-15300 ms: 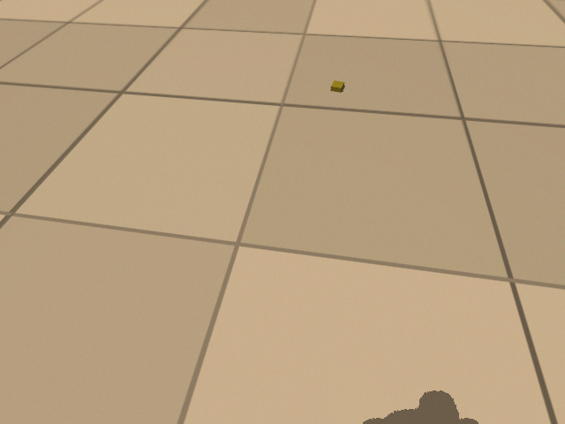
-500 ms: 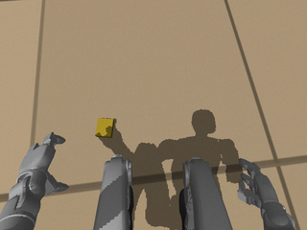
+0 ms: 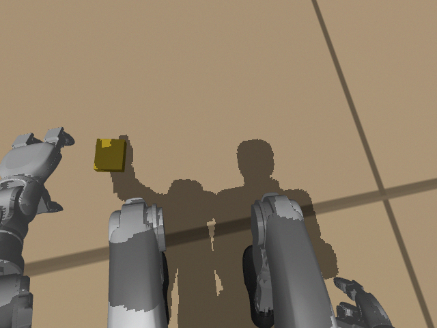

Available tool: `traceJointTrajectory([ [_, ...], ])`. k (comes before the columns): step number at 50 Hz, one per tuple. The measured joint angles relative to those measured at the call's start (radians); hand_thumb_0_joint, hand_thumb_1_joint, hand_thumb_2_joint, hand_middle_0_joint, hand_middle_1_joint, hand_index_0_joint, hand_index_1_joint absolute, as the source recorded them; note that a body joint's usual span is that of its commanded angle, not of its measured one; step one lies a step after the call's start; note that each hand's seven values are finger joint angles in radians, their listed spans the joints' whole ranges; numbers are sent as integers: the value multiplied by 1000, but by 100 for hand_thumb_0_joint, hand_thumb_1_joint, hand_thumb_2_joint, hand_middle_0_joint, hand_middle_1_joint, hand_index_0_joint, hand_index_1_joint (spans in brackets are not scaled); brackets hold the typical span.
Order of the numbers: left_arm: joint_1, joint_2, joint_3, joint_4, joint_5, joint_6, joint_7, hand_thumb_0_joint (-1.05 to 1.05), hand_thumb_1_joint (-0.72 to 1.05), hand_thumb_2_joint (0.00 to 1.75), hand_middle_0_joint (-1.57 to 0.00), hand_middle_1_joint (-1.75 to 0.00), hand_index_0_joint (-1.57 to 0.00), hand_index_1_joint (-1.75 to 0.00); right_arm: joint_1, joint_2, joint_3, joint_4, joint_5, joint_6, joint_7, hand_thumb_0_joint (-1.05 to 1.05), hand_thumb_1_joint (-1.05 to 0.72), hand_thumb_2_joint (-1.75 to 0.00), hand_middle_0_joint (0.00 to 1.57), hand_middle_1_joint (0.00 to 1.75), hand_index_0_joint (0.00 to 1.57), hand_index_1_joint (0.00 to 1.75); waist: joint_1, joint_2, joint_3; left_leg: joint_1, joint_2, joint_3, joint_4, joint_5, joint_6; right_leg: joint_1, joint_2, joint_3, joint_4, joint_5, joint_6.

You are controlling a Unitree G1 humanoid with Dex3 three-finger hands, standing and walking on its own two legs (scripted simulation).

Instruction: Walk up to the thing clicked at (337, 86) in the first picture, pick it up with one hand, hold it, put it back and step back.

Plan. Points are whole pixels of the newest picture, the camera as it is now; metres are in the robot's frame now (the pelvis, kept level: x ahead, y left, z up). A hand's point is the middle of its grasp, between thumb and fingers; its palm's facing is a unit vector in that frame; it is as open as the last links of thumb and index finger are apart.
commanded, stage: rise first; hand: left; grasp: from above
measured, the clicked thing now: (110, 155) +0.49 +0.28 -0.36
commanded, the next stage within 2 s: approach in 0.90 s
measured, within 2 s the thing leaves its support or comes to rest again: neither
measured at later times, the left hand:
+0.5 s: hand (65, 171) +0.40 +0.33 -0.20, palm faces -0.51 -0.07 -0.86, open 14.1 cm
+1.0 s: hand (74, 165) +0.42 +0.32 -0.23, palm faces -0.48 -0.04 -0.88, open 14.2 cm
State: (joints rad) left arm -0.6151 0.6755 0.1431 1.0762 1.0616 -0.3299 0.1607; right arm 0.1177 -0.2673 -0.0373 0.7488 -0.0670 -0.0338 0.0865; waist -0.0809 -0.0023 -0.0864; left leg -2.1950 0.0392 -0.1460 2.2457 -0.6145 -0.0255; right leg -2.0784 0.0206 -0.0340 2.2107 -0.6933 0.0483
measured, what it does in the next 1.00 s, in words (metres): lowers itself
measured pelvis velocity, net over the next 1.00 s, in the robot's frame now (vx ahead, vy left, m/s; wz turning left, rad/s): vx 0.02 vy -0.01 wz -0.04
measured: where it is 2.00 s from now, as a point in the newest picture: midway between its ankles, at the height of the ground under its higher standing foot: (208, 302)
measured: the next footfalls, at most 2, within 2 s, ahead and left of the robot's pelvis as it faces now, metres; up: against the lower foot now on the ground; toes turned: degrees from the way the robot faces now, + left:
none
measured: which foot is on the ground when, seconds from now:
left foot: down 0.00-1.00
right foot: down 0.00-1.00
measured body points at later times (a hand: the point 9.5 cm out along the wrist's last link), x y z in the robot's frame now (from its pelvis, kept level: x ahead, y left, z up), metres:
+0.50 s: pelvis +0.01 +0.00 -0.04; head +0.23 +0.07 +0.34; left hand +0.43 +0.33 -0.15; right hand +0.12 -0.27 -0.16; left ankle +0.10 +0.14 -0.34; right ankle +0.10 -0.14 -0.34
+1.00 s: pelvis +0.02 -0.01 -0.06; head +0.25 +0.06 +0.31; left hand +0.44 +0.32 -0.18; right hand +0.10 -0.29 -0.18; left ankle +0.10 +0.14 -0.34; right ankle +0.10 -0.14 -0.34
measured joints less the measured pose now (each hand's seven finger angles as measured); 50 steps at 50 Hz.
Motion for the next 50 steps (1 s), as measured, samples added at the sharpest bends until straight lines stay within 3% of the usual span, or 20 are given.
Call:
traceJointTrajectory([
  [6,-47,24,-14,75,75,-19,42,0,-47,101,-6,-96,-7,-95,-3,-6,9,2,-18,22,11,0,-86,-88,20,30,20,30,-17,-7,-1,-41,-7,-7,37,1,3,-32,-1,-3,33,-4,0],
  [18,-128,62,-18,173,184,-52,123,0,-47,99,-8,-93,-9,-92,-46,5,26,11,-58,40,27,0,-89,-89,20,30,20,30,-35,-25,23,-99,-12,-22,109,-11,-1,-82,5,-7,99,-18,9],
  [40,-180,134,13,281,294,-123,217,0,-50,100,-7,-94,-8,-93,-69,13,56,45,-111,67,37,0,-91,-89,20,30,20,30,-68,-43,52,-149,-11,-53,191,-38,-24,-143,22,-21,178,-34,9],
  [50,-204,151,31,341,320,-127,281,0,-50,100,-7,-95,-8,-94,-77,9,64,61,-139,60,39,0,-91,-89,20,30,20,30,-85,-52,61,-167,-13,-62,213,-42,-35,-169,26,-25,204,-34,4],
])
